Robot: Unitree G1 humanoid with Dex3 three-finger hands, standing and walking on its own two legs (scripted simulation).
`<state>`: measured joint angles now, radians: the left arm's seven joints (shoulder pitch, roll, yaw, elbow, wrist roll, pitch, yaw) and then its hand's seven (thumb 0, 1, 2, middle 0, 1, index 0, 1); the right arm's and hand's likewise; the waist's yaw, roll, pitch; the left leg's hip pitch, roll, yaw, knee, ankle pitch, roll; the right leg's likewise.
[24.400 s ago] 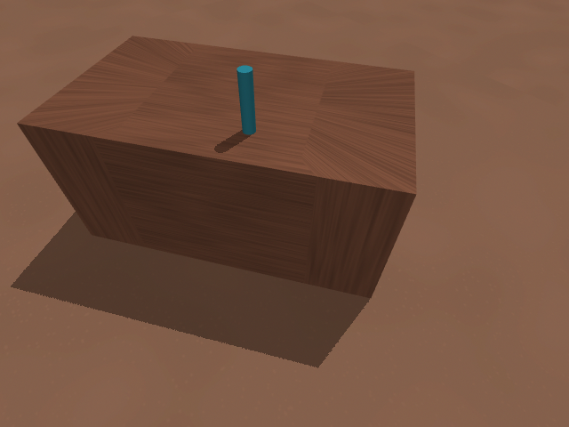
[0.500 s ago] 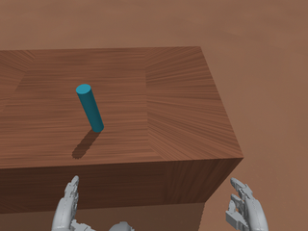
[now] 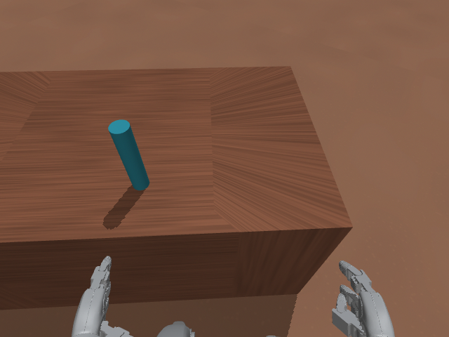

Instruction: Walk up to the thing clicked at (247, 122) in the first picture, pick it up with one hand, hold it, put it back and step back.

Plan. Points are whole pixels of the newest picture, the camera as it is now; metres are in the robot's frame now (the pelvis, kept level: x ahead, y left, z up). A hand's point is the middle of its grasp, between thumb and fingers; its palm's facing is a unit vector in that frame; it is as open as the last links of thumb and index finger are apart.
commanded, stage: home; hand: left
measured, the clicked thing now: (131, 158) +0.49 +0.24 -0.01
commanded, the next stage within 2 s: stand in 1.46 s
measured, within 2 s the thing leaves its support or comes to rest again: neither
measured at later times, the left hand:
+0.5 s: hand (127, 310) +0.17 +0.18 -0.05, palm faces +0.12 -0.97 -0.23, open 17.6 cm
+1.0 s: hand (123, 314) +0.17 +0.18 -0.05, palm faces +0.13 -0.96 -0.24, open 17.6 cm
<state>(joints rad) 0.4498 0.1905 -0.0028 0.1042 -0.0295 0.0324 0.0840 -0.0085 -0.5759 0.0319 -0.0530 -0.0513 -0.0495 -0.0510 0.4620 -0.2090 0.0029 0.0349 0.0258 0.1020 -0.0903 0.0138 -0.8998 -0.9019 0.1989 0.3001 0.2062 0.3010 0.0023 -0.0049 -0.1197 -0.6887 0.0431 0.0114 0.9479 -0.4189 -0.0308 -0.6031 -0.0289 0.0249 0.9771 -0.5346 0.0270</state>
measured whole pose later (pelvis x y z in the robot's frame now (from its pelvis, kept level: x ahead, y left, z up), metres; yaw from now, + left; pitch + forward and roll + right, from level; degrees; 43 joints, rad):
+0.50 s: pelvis +0.00 +0.00 +0.00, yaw +0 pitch +10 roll +0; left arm 0.46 0.19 0.00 0.09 -0.03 0.03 0.09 -0.01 -0.56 0.04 -0.06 -0.05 -0.05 -0.05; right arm 0.47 -0.20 0.00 0.02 0.03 0.11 -0.09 0.01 -0.90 -0.90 0.20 0.30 0.21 0.30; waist 0.00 0.00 -0.13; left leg -0.70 0.04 0.02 0.96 -0.43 -0.03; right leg -0.61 -0.03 0.03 0.98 -0.54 0.03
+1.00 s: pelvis +0.00 +0.01 +0.00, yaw +0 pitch +9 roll -1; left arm 0.49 0.20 0.00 0.05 -0.03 0.05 0.12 -0.01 -0.57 0.04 -0.05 -0.05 -0.05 -0.05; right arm 0.38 -0.22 0.01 0.23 0.03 0.09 -0.10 0.01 -0.90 -0.90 0.20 0.30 0.21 0.30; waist -0.01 0.00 -0.12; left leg -0.69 0.05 0.00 0.97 -0.43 -0.03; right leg -0.59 -0.02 0.01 0.96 -0.53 0.03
